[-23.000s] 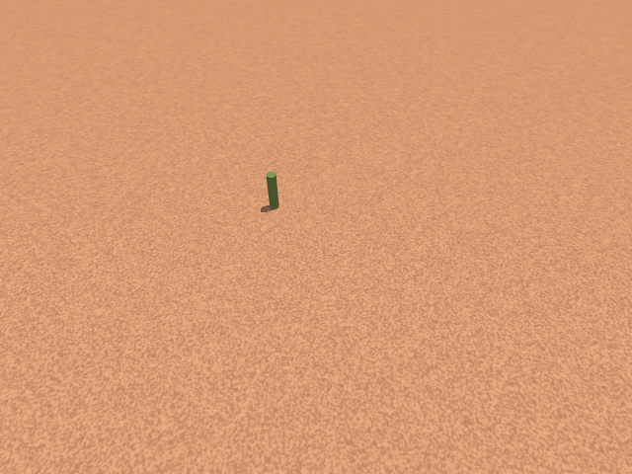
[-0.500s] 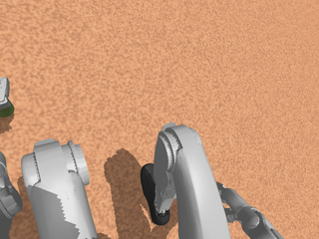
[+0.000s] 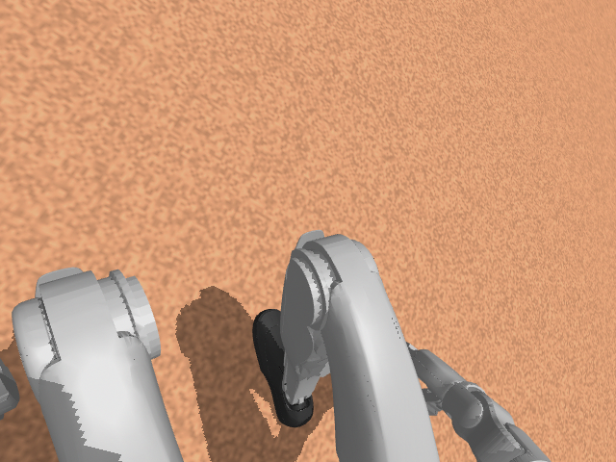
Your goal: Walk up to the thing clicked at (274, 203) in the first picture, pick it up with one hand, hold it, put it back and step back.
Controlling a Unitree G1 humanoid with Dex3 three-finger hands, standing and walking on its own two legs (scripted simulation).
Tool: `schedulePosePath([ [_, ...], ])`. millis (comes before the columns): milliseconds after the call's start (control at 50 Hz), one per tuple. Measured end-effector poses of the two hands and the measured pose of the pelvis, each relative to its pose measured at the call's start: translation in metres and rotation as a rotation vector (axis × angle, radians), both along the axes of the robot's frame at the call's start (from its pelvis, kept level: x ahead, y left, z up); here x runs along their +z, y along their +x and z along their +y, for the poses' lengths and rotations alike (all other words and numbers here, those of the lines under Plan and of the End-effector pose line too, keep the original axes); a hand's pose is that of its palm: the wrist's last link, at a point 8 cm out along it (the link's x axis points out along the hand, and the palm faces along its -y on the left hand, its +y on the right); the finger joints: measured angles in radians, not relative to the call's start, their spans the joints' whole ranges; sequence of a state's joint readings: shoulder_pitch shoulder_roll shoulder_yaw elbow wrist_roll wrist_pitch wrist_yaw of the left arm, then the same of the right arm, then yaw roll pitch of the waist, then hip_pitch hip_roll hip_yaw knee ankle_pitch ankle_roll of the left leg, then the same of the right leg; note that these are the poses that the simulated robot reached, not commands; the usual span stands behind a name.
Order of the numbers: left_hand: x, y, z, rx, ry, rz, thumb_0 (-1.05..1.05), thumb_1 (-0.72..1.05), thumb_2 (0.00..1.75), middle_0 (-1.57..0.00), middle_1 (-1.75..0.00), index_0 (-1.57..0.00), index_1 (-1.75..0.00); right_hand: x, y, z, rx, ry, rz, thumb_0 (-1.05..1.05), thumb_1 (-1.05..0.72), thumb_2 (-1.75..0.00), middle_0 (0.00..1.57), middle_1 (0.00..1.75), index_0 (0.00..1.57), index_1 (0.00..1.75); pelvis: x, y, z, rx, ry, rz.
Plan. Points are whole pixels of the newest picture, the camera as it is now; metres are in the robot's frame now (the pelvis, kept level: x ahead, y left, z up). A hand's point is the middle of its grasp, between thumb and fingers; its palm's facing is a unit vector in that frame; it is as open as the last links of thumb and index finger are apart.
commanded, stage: lower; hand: left
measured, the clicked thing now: out of the picture +0.44 +0.32 -0.17
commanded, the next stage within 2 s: loosen in 0.38 s
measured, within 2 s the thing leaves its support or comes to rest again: rests again in 0.28 s
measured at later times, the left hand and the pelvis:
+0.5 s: hand out of the picture +0.44 +0.30 -0.16, palm faces +0.39 -0.92 -0.01, open 6.1 cm; pelvis +0.00 +0.00 +0.00, yaw -1 degrees
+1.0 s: hand out of the picture +0.45 +0.30 -0.16, palm faces +0.39 -0.92 +0.03, open 12.2 cm; pelvis +0.00 +0.01 +0.00, yaw -2 degrees
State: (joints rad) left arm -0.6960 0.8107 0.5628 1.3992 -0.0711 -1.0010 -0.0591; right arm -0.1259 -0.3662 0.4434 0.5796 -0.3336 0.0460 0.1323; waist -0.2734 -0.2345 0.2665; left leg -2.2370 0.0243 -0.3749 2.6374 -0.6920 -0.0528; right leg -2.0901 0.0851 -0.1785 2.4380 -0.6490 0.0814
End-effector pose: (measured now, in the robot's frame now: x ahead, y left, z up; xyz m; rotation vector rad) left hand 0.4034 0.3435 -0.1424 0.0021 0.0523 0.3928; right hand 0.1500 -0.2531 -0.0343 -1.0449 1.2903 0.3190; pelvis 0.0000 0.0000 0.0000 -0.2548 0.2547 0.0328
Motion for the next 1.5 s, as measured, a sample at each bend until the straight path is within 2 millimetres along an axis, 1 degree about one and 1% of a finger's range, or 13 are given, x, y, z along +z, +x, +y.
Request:
schedulePosePath([
  [420,-0.015,0.002,-0.002,-0.002,0.000,0.000,0.00,0.12,1.10,-1.01,-1.09,-0.92,-1.13,0.006,0.005,0.008,0.041,-0.031,0.012,-0.01,-0.89,-0.90,0.21,0.30,0.21,0.30,-0.001,-0.001,0.004,-0.012,-0.024,-0.018],
  [560,-0.015,0.000,-0.003,0.003,0.000,-0.007,0.00,0.11,1.10,-1.01,-1.09,-0.92,-1.13,0.007,0.005,0.011,0.055,-0.033,0.006,-0.01,-0.89,-0.90,0.21,0.30,0.21,0.30,-0.001,-0.002,0.005,-0.016,-0.028,-0.026],
  [640,-0.015,0.000,-0.002,0.008,-0.006,-0.016,0.00,0.13,1.03,-1.02,-1.05,-0.94,-1.08,0.008,0.005,0.012,0.060,-0.034,0.001,-0.01,-0.89,-0.89,0.21,0.30,0.21,0.30,-0.001,-0.003,0.006,-0.019,-0.032,-0.031],
  [720,-0.014,0.001,-0.001,0.018,-0.015,-0.033,0.01,0.12,0.87,-1.00,-0.98,-0.94,-0.98,0.010,0.005,0.013,0.065,-0.037,0.000,-0.01,-0.90,-0.89,0.21,0.30,0.21,0.30,-0.001,-0.003,0.007,-0.020,-0.035,-0.035],
  [780,-0.014,0.002,-0.002,0.010,-0.017,-0.036,0.00,0.06,0.74,-0.94,-0.87,-0.90,-0.87,0.011,0.005,0.014,0.065,-0.041,-0.001,-0.01,-0.90,-0.89,0.21,0.30,0.21,0.30,-0.001,-0.003,0.007,-0.021,-0.038,-0.036],
  [900,-0.015,0.003,-0.003,0.003,-0.021,-0.039,0.00,-0.10,0.51,-0.75,-0.65,-0.74,-0.64,0.014,0.004,0.016,0.067,-0.047,0.000,-0.01,-0.91,-0.90,0.21,0.30,0.21,0.30,0.000,-0.004,0.008,-0.023,-0.044,-0.037],
  [1080,-0.016,0.001,-0.002,0.007,-0.025,-0.041,-0.01,-0.29,0.29,-0.48,-0.37,-0.48,-0.37,0.016,0.004,0.017,0.072,-0.052,0.004,-0.01,-0.91,-0.90,0.21,0.30,0.21,0.30,0.000,-0.004,0.009,-0.023,-0.047,-0.039],
  [1200,-0.015,0.001,0.001,0.024,-0.026,-0.049,-0.01,-0.41,0.18,-0.29,-0.20,-0.28,-0.20,0.016,0.005,0.019,0.074,-0.052,-0.003,-0.01,-0.90,-0.90,0.21,0.30,0.21,0.30,0.000,-0.005,0.010,-0.025,-0.050,-0.042],
  [1260,-0.010,0.001,0.008,0.035,-0.015,-0.070,-0.01,-0.45,0.14,-0.21,-0.14,-0.20,-0.14,0.016,0.005,0.019,0.065,-0.052,-0.004,-0.01,-0.90,-0.90,0.21,0.30,0.21,0.30,0.001,-0.005,0.010,-0.024,-0.049,-0.039],
  [1320,0.002,0.001,0.022,0.045,0.011,-0.102,-0.01,-0.48,0.11,-0.15,-0.09,-0.15,-0.09,0.015,0.005,0.019,0.045,-0.048,-0.007,-0.01,-0.90,-0.90,0.21,0.30,0.21,0.30,0.002,-0.004,0.009,-0.021,-0.046,-0.030],
  [1400,0.029,-0.004,0.044,0.043,0.047,-0.131,-0.02,-0.51,0.08,-0.10,-0.06,-0.10,-0.06,0.016,0.007,0.018,0.005,-0.026,-0.026,-0.01,-0.90,-0.90,0.21,0.30,0.21,0.30,0.006,-0.002,0.008,-0.012,-0.037,0.000],
  [1500,0.061,-0.016,0.065,0.011,0.063,-0.101,-0.02,-0.55,0.06,-0.07,-0.04,-0.07,-0.03,0.014,0.012,0.018,-0.061,0.021,-0.063,-0.01,-0.90,-0.90,0.21,0.30,0.21,0.30,0.014,0.000,0.007,0.003,-0.025,0.050],
])
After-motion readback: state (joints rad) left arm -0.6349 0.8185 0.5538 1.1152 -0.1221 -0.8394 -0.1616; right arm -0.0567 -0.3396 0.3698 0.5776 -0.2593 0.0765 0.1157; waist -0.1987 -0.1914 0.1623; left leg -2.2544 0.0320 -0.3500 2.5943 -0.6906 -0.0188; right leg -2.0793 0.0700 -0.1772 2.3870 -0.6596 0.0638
